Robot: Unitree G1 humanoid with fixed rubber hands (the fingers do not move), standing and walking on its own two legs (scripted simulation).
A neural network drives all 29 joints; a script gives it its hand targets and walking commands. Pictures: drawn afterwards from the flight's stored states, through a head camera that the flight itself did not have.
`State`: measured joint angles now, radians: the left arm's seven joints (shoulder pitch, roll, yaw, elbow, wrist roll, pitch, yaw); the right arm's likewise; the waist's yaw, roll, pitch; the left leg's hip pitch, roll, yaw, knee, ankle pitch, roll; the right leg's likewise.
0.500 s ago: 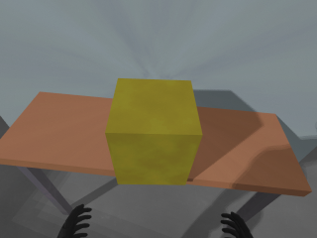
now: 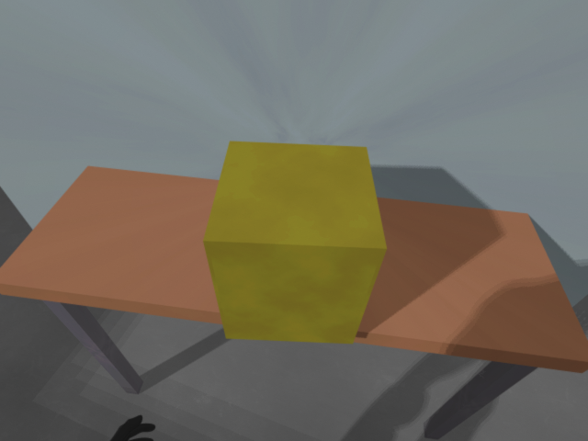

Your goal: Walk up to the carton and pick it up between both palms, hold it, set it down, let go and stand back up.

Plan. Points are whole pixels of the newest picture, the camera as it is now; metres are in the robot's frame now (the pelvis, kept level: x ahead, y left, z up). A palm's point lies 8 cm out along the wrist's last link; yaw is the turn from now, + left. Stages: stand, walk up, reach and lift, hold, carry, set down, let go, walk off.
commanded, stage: stand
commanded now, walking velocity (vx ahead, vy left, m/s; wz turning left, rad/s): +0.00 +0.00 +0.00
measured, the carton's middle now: (293, 246) +0.41 +0.01 +0.04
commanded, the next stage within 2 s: none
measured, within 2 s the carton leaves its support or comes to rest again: neither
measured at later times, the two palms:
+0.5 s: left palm out of the picture +0.00 +0.25 -0.13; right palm out of the picture +0.02 -0.23 -0.12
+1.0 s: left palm out of the picture -0.05 +0.22 -0.14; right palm out of the picture -0.03 -0.23 -0.14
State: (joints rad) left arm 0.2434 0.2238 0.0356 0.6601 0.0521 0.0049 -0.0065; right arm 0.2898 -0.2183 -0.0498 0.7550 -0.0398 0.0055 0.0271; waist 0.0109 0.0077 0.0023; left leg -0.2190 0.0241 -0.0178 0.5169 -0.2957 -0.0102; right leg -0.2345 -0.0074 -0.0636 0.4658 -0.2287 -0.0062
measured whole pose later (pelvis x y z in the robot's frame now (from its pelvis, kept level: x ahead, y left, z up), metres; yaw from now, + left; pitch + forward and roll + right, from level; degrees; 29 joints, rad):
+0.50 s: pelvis -0.02 +0.01 +0.00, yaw +3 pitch +0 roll +0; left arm 0.35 0.20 0.02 0.89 0.03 -0.01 0.01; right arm 0.37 -0.18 -0.03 0.87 -0.03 0.00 0.00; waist 0.01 -0.01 -0.03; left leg -0.24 -0.01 -0.05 0.48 -0.24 0.00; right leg -0.25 -0.05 -0.10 0.45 -0.20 0.01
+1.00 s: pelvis -0.03 -0.01 +0.00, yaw +3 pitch -1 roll +0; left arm 0.35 0.17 0.01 1.06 0.02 -0.01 0.02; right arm 0.37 -0.15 0.00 1.03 -0.02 0.00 -0.02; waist 0.01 0.00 -0.02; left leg -0.23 0.00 -0.07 0.46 -0.22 -0.02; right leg -0.24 -0.03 -0.11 0.44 -0.18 -0.01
